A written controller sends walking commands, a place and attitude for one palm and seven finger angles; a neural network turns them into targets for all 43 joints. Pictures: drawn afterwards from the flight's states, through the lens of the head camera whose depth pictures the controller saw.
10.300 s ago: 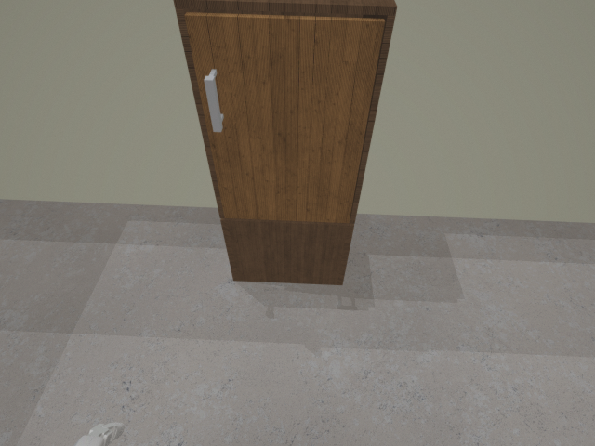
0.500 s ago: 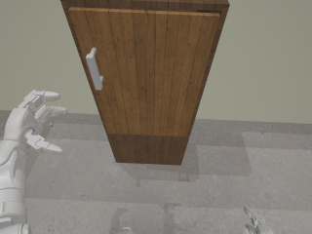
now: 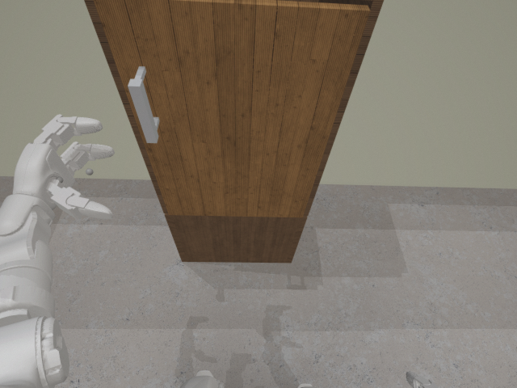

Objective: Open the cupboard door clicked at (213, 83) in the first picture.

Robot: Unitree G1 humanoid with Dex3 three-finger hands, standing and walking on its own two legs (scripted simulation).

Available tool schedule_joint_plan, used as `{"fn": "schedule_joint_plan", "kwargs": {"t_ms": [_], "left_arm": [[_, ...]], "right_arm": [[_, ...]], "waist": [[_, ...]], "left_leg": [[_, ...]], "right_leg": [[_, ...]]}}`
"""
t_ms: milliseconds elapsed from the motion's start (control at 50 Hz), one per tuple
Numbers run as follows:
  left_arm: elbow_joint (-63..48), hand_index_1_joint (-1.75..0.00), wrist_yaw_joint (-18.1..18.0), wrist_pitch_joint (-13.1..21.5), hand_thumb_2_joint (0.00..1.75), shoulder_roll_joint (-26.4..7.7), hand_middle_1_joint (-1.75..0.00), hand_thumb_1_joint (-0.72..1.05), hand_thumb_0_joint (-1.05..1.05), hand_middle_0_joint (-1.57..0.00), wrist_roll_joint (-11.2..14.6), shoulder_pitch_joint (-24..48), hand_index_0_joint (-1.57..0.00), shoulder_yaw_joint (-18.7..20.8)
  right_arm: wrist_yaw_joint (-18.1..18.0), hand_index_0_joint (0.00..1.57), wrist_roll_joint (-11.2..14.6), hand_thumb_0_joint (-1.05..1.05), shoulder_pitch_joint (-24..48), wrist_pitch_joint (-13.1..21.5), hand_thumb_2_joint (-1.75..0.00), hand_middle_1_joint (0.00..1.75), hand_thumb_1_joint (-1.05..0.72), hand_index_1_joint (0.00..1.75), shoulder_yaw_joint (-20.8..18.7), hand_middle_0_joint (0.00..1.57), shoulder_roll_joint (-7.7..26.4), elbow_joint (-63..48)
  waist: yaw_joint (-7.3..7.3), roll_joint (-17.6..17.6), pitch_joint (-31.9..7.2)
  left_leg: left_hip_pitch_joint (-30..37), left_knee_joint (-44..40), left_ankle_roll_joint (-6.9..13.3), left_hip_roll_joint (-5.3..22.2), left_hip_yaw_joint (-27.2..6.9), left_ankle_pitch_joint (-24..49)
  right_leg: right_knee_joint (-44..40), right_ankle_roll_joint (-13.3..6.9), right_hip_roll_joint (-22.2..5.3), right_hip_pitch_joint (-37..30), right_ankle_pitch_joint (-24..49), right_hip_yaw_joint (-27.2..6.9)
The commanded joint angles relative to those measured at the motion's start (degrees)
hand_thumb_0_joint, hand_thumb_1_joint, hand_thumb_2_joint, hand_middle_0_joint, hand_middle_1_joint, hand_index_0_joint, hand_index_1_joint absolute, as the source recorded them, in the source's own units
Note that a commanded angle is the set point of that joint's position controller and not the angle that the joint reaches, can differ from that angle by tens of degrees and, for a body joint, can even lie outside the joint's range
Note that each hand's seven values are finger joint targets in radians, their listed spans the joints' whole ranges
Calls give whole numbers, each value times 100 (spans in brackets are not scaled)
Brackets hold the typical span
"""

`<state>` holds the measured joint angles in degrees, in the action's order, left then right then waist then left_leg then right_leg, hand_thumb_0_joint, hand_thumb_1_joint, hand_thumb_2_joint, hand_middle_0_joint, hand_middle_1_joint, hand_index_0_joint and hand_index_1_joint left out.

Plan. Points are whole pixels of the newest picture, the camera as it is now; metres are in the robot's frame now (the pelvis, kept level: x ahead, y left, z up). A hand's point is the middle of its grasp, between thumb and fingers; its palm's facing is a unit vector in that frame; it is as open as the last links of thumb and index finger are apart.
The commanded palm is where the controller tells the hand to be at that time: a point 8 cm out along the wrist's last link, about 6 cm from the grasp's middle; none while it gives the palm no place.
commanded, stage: move the hooked fingers beside the handle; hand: left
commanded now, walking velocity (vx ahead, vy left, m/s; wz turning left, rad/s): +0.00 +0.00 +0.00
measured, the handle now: (147, 106) +0.57 +0.21 +0.09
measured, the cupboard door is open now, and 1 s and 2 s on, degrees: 0 0 0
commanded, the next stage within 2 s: slide the fingers in behind the handle in 1.54 s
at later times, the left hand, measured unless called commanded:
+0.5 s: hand (101, 139) +0.48 +0.26 +0.09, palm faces -0.01 -1.00 +0.02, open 14.0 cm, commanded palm +0.46 +0.31 +0.09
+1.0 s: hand (106, 126) +0.51 +0.26 +0.09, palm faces -0.01 -1.00 +0.01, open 14.0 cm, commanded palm +0.49 +0.31 +0.08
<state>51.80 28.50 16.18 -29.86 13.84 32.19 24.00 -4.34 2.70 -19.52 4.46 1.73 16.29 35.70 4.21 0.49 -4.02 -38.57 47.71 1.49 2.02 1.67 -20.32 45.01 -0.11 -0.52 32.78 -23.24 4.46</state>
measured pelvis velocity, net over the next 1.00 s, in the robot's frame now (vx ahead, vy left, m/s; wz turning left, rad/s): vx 0.01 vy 0.01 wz -0.05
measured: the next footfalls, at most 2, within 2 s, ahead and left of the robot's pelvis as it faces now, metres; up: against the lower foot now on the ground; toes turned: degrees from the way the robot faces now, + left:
none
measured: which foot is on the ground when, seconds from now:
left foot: down 0.00-1.00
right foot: down 0.00-1.00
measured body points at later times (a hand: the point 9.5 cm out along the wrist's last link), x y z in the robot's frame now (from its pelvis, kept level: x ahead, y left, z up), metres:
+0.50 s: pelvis +0.00 +0.00 -0.01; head +0.10 +0.03 +0.43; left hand +0.47 +0.31 +0.10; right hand +0.01 -0.28 -0.11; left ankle +0.03 +0.10 -0.70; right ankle -0.01 -0.12 -0.70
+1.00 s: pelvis +0.01 +0.01 -0.01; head +0.13 +0.03 +0.42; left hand +0.51 +0.32 +0.09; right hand -0.03 -0.26 -0.11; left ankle +0.03 +0.10 -0.70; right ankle -0.01 -0.12 -0.70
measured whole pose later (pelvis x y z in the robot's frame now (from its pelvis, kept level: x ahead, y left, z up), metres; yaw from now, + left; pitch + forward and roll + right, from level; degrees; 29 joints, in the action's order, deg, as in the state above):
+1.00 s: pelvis +0.01 +0.01 -0.01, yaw -3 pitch +20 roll -4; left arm 68.7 26.7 16.5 -41.9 6.8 49.9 30.6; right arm -2.0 0.8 -26.6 -5.6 2.6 15.9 34.4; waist 10.5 0.8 -5.3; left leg -49.9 53.4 2.1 4.3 2.4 -23.2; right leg 48.0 0.5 1.5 43.7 -23.9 3.2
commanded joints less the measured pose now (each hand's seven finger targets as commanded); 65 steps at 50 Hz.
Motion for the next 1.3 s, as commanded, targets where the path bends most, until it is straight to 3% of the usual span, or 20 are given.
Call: {"fn": "schedule_joint_plan", "kwargs": {"t_ms": [0,100,280,300,340,420,500,560,600,660,700,720,780,820,880,960,1060,1140,1200,1280], "left_arm": [[-757,-120,-220,314,30,-1834,-120,-50,0,-30,7,2327,-30,436],[-697,-120,-390,540,30,-2014,-120,-50,0,-30,-147,2606,-30,567],[76,-120,-198,643,30,-2257,-120,-50,0,-30,-298,3557,-30,441],[47,-120,-179,662,30,-2226,-120,-50,0,-30,-323,3706,-30,355],[160,-120,-180,648,30,-2097,-120,-50,0,-30,-340,3952,-30,200],[635,-120,-198,537,30,-2450,-120,-50,0,-30,-335,4173,-30,395],[680,-120,-278,533,30,-2813,-120,-50,0,-30,-557,4364,-30,538],[754,-120,-354,517,30,-3027,-120,-50,0,-30,-644,4686,-30,565],[720,-120,-357,556,30,-3285,-120,-50,0,-30,-671,4695,-30,759],[700,-120,-331,539,30,-3172,-120,-50,0,-30,-694,4875,-30,644],[947,-120,-292,455,30,-3182,-120,-50,0,-30,-700,4854,-30,621],[985,-120,-284,410,30,-3362,-120,-50,0,-30,-717,4897,-30,747],[955,-120,-191,335,30,-3070,-120,-50,0,-30,-713,4314,-30,625],[826,-120,-173,323,30,-3153,-120,-50,0,-30,-679,4048,-30,750],[601,-120,-166,382,30,-3093,-120,-50,0,-30,-538,4000,-30,849],[162,-120,-257,545,30,-3169,-120,-50,0,-30,-536,4035,-30,986],[162,-120,-331,584,30,-2634,-120,-50,0,-30,-554,4148,-30,557],[570,-120,-328,447,30,-2169,-120,-50,0,-30,-525,4209,-30,173],[825,-120,-374,407,30,-2367,-120,-50,0,-30,-527,4320,-30,298],[559,-120,-495,583,30,-2708,-120,-50,0,-30,-595,4681,-30,503]], "right_arm": [[-58,20,-41,0,-411,49,-90,30,-90,30,-366,20,1001,-542],[-5,20,-90,0,-544,-90,-90,30,-90,30,-394,20,1010,-556],[-46,20,-103,0,-762,-318,-90,30,-90,30,-362,20,1079,-361],[-51,20,-96,0,-762,-334,-90,30,-90,30,-365,20,1076,-343],[-41,20,-118,0,-831,-349,-90,30,-90,30,-357,20,1084,-278],[-69,20,-112,0,-963,-425,-90,30,-90,30,-338,20,1155,-225],[-48,20,-150,0,-1144,-490,-90,30,-90,30,-323,20,1150,-241],[-35,20,-164,0,-1223,-549,-90,30,-90,30,-307,20,1175,-225],[-36,20,-180,0,-1298,-596,-90,30,-90,30,-307,20,1199,-276],[-5,20,-213,0,-1382,-637,-90,30,-90,30,-315,20,1188,-233],[-1,20,-199,0,-1448,-698,-90,30,-90,30,-292,20,1203,-234],[-3,20,-211,0,-1497,-722,-90,30,-90,30,-298,20,1214,-225],[46,20,-234,0,-1573,-797,-90,30,-90,30,-312,20,1171,-331],[82,20,-251,0,-1567,-856,-90,30,-90,30,-329,20,1176,-376],[105,20,-240,0,-1553,-912,-90,30,-90,30,-362,20,1169,-442],[136,20,-234,0,-1483,-935,-90,30,-90,30,-401,20,1144,-480],[152,20,-203,0,-1363,-966,-90,30,-90,30,-401,20,1085,-392],[126,20,-197,0,-1287,-957,-90,30,-90,30,-369,20,1097,-334],[78,20,-190,0,-1267,-929,-90,30,-90,30,-348,20,1151,-334],[63,20,-217,0,-1254,-859,-90,30,-90,30,-325,20,1156,-359]], "waist": [[10,390,-1830],[11,596,-2171],[295,704,-2099],[338,930,-2168],[434,850,-2095],[508,576,-2087],[460,979,-2445],[600,921,-2333],[518,1044,-2642],[611,1235,-2741],[674,1047,-2676],[646,1053,-2704],[477,1295,-2864],[418,1192,-2901],[431,878,-2822],[372,1133,-2928],[520,1348,-2584],[647,1133,-2138],[662,828,-2062],[592,1053,-2460]], "left_leg": [[1782,-546,18,-85,-470,1679],[1977,-459,-13,-52,-493,1908],[1705,-277,43,-50,-496,1592],[1821,-264,23,-31,-507,1618],[1825,-240,22,-6,-575,1501],[1466,-177,61,-11,-559,1352],[1559,-44,48,-11,-560,1674],[1350,30,76,16,-551,1520],[1448,68,55,19,-562,1747],[1618,151,46,50,-564,1925],[1506,194,69,60,-546,2019],[1396,208,74,56,-541,1995],[1675,206,35,54,-532,2536],[1689,222,36,77,-501,2664],[1590,202,77,62,-473,2610],[1782,168,58,54,-473,2643],[2008,141,20,80,-523,2551],[1908,54,9,91,-617,2086],[1692,39,31,82,-642,1829],[1705,152,26,50,-623,1955]], "right_leg": [[-473,-124,263,81,1571,-140],[-376,-131,278,162,1599,-152],[-353,-133,312,476,1373,-210],[-349,-122,304,621,1342,-213],[-354,-114,319,854,1156,-179],[-332,-84,323,779,1134,-208],[-199,-95,330,856,1291,-223],[-219,-60,341,951,1194,-255],[-147,-76,358,851,1342,-251],[-145,-68,374,1018,1418,-234],[-140,-54,406,1002,1558,-237],[-126,-48,402,928,1578,-239],[-64,-101,428,902,1866,-176],[-85,-71,444,845,1988,-174],[-98,-73,477,681,2090,-167],[-108,-80,484,650,2062,-174],[-169,-90,485,1018,1796,-131],[-244,-100,467,1340,1363,-76],[-217,-104,441,1305,1266,-88],[-94,-119,410,1152,1391,-152]]}}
